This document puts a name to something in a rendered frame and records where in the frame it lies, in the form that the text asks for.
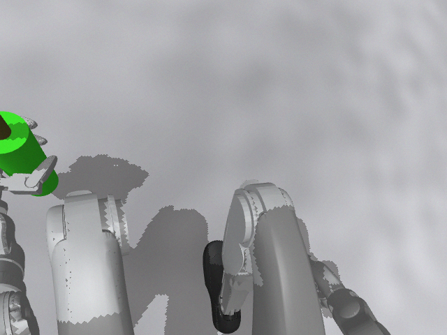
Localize left robot arm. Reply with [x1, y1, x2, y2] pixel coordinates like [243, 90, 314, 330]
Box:
[0, 200, 40, 335]

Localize bottle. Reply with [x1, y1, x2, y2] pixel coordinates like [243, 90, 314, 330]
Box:
[0, 111, 59, 197]

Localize right robot foot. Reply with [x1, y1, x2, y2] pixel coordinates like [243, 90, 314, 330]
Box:
[203, 241, 241, 334]

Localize left robot hand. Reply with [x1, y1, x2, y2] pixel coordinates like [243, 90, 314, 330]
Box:
[0, 116, 57, 199]

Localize right robot arm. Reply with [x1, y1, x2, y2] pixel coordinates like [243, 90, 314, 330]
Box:
[327, 288, 391, 335]

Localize right robot hand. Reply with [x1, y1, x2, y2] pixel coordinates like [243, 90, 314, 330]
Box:
[308, 255, 345, 308]

